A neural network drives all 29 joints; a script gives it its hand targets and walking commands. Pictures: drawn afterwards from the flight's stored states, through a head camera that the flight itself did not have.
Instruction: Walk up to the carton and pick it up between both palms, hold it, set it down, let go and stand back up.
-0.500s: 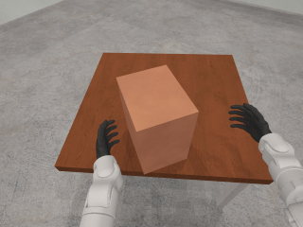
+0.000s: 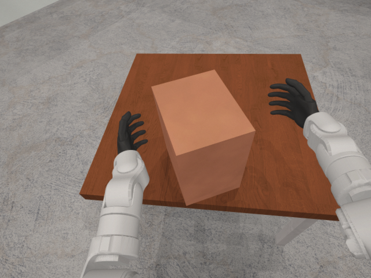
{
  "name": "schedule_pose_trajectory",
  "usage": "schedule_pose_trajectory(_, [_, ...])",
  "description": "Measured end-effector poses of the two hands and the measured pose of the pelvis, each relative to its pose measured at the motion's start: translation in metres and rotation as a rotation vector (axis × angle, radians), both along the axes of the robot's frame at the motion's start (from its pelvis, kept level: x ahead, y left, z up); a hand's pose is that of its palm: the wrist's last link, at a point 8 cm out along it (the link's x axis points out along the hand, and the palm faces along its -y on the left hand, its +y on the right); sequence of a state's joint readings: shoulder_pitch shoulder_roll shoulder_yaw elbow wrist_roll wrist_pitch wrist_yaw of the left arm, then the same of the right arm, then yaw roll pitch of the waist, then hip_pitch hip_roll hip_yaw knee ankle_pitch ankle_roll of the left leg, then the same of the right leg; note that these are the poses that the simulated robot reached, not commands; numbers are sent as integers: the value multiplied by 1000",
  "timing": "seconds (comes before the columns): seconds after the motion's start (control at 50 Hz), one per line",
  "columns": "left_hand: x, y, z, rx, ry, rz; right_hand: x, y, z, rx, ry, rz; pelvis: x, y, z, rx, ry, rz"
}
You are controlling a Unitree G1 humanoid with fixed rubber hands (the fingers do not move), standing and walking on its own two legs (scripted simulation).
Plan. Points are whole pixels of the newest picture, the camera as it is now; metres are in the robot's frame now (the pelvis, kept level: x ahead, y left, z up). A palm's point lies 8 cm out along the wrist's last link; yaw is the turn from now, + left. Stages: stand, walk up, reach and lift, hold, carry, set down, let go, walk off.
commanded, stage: reach and lift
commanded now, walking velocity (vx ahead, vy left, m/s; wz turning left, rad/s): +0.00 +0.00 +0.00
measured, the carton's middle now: (199, 141) +0.49 +0.08 -0.07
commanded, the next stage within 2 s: none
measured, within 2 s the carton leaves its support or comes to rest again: neither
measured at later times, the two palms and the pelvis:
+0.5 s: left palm (129, 123) +0.39 +0.21 +0.10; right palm (292, 82) +0.53 -0.12 +0.13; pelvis +0.01 +0.00 +0.00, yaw +0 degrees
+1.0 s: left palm (136, 143) +0.38 +0.21 +0.04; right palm (267, 104) +0.52 -0.08 +0.07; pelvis +0.00 +0.00 -0.01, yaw +1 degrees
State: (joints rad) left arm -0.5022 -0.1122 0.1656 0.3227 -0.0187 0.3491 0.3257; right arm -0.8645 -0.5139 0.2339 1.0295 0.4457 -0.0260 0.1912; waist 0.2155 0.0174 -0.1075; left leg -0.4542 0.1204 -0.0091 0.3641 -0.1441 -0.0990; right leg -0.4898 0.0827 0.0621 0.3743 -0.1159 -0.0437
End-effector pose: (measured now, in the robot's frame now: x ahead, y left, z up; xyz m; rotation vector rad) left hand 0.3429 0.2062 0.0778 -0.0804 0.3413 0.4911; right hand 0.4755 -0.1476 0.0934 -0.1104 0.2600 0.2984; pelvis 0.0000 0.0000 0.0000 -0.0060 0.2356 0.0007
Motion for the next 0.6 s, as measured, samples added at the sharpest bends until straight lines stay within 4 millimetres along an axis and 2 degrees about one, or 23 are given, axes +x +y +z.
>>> schedule_pose_trajectory(0.12, [9,8,15,10,-4,10,16,15,12,18,15,7,1,3,1,-4,11,9])
schedule_pose_trajectory(0.3, [28,9,25,2,10,9,35,27,28,23,15,19,5,3,0,-6,51,13])
schedule_pose_trajectory(0.46, [46,8,25,-15,31,15,49,28,34,15,21,14,5,1,0,-3,76,9])
schedule_pose_trajectory(0.6, [61,12,27,-23,12,32,60,38,39,38,12,28,6,1,-3,-1,128,9])
